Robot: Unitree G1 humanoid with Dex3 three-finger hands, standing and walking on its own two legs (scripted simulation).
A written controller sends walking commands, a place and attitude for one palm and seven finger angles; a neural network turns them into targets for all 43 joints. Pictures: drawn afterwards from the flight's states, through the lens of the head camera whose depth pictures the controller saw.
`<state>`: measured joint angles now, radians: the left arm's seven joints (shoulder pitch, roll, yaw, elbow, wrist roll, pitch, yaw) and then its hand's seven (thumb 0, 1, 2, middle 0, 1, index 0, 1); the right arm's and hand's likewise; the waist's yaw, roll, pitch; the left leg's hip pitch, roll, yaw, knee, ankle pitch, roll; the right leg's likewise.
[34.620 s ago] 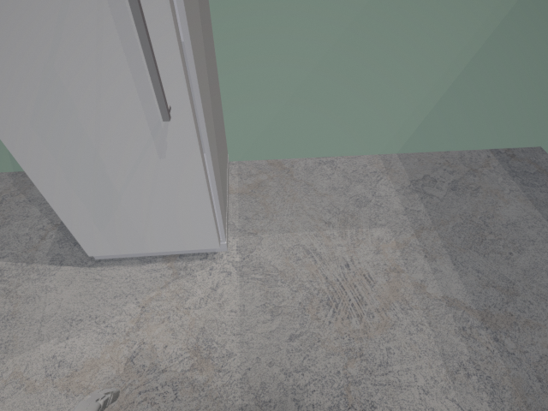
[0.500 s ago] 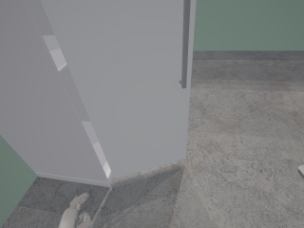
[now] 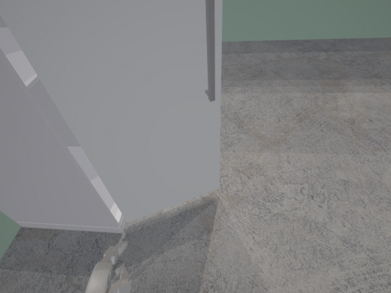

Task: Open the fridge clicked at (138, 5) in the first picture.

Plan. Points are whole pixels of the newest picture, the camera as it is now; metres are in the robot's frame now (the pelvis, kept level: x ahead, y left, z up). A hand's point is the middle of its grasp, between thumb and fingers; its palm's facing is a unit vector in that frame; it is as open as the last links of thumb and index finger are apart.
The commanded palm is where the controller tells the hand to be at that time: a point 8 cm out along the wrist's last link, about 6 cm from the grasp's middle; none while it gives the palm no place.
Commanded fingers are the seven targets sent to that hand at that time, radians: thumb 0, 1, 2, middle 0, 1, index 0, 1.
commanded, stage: stop stepping back and stand still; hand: right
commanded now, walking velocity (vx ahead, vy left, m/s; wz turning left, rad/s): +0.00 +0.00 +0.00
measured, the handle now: (207, 26) +0.74 +0.01 +0.22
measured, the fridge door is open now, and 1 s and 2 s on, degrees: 64 64 64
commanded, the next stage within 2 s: let the arm hang, fingers relaxed in 0.42 s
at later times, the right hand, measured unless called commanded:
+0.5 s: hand (381, 190) +0.24 -0.25 +0.17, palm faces +0.36 +0.79 -0.50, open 7.4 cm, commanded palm none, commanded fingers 0.00 -0.90 -0.90 0.20 0.30 0.20 0.30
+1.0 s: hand out of the picture -0.01 -0.20 -0.17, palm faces +0.00 +0.98 -0.21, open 7.0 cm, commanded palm none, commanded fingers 0.00 -0.90 -0.90 0.20 0.30 0.20 0.30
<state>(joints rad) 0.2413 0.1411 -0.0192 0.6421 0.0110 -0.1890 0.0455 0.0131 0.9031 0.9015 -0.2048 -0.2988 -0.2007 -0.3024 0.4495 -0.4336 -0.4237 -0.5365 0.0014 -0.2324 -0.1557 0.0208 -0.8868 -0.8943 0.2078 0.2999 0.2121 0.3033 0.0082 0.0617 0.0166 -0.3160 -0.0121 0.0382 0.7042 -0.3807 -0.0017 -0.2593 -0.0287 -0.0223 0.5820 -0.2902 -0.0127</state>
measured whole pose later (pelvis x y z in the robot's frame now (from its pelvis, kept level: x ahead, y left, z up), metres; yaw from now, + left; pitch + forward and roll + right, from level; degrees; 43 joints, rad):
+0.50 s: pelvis +0.03 +0.00 +0.00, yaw +2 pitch +0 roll +0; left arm 0.17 0.18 0.00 0.59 -0.01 -0.08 0.06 0.01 0.90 0.90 -0.21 -0.30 -0.20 -0.30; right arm 0.56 -0.45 -0.44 -0.51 0.04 -0.24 -0.14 0.02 -0.89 -0.89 0.21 0.30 0.22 0.30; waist 0.01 0.03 0.03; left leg -0.24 -0.01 0.00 0.51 -0.27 0.00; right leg -0.22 -0.03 -0.06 0.52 -0.30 0.00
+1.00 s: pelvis -0.01 -0.01 +0.01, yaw +0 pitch +0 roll +1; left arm 0.34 0.17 0.00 1.00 0.03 0.04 0.01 0.01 0.91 0.90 -0.20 -0.30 -0.20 -0.30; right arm 0.32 -0.22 -0.01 0.99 -0.02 0.04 -0.01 -0.01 -0.97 -0.89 0.20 0.30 0.21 0.30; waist 0.00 0.02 0.05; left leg -0.25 0.01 0.04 0.45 -0.20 0.00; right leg -0.27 -0.01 -0.03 0.51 -0.24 -0.02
